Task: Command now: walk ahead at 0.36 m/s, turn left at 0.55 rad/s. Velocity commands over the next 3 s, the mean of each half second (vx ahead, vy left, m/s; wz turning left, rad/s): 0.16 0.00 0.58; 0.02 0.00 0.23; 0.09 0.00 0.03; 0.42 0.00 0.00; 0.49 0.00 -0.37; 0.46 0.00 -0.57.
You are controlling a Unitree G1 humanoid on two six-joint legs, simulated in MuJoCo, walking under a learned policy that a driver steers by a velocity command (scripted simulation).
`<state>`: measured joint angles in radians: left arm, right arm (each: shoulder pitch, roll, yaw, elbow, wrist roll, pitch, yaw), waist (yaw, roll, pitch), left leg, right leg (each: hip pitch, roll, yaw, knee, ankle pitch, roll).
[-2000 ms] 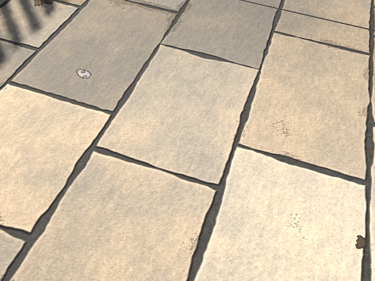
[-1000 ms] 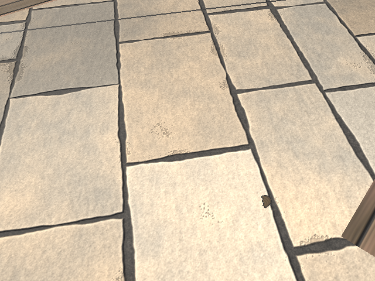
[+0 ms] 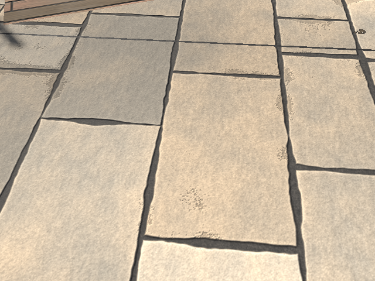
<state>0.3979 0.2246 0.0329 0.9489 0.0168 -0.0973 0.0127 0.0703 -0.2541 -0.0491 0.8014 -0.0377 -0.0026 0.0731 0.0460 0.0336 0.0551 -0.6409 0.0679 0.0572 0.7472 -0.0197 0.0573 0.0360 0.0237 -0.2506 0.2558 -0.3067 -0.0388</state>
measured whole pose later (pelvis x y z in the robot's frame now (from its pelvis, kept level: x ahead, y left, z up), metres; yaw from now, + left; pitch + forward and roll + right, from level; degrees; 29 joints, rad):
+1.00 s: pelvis +0.17 -0.03 +0.00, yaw +23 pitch -1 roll +1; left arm 0.21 0.22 0.00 0.83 0.02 0.01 0.03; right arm 0.19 -0.27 -0.04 0.89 0.00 0.06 -0.02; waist 0.01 0.03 0.05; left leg -0.14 -0.03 -0.08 0.46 -0.30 -0.03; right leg -0.21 0.04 0.01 0.46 -0.23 -0.05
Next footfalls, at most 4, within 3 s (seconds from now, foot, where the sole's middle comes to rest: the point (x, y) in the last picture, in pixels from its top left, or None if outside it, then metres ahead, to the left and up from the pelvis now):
0.12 left None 0.22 0.08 -0.78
0.68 right None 0.24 -0.09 -0.78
1.02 left None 0.12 0.09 -0.78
2.02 left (155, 260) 0.52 0.18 -0.78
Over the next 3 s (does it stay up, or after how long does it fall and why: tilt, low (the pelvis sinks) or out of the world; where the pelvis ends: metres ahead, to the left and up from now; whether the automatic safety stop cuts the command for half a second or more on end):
stays up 0.92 0.17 0.00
